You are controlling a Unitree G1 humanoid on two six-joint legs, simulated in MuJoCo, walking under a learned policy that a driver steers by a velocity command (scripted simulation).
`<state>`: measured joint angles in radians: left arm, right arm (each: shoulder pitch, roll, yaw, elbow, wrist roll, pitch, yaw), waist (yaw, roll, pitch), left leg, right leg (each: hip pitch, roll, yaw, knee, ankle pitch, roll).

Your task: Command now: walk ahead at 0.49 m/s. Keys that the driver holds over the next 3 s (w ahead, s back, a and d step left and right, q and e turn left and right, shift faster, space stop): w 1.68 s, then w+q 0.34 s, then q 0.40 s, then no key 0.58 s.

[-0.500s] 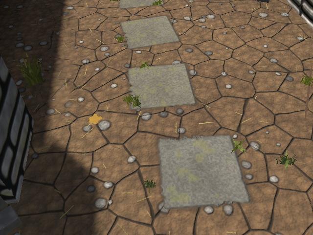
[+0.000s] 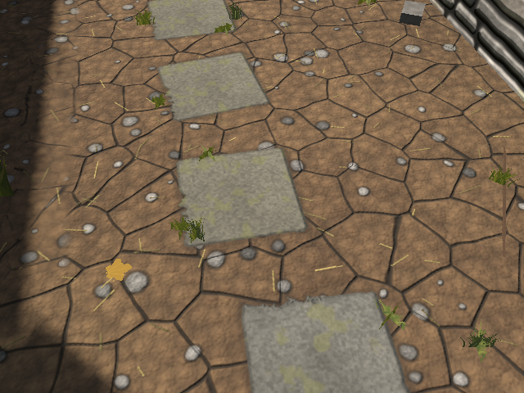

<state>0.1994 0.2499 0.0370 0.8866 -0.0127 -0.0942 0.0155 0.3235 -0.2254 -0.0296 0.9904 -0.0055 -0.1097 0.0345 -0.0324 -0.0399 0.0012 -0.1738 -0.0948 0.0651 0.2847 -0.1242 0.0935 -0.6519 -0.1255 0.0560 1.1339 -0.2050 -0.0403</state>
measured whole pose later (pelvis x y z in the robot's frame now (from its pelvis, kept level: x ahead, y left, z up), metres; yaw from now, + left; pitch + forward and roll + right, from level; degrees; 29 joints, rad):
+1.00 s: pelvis +0.55 -0.01 -0.01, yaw +1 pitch +2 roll +0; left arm 0.31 0.25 0.05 0.97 -0.02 -0.10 0.00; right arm 0.17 -0.24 -0.05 0.90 0.00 -0.10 0.03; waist 0.00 -0.03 0.02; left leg -0.35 -0.03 0.06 0.47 -0.15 0.07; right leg -0.41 -0.05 0.03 1.18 -0.36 -0.05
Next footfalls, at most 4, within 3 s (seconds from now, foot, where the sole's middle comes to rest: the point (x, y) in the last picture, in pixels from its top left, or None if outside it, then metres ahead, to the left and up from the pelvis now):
0.30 right None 0.34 -0.17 -0.78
0.86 left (236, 346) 0.65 0.07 -0.78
1.44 right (310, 246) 0.97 -0.15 -0.78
2.00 left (228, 180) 1.26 0.10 -0.78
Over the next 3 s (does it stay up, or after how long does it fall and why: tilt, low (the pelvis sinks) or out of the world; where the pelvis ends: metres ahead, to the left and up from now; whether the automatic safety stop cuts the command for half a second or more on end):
stays up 1.34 0.05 -0.01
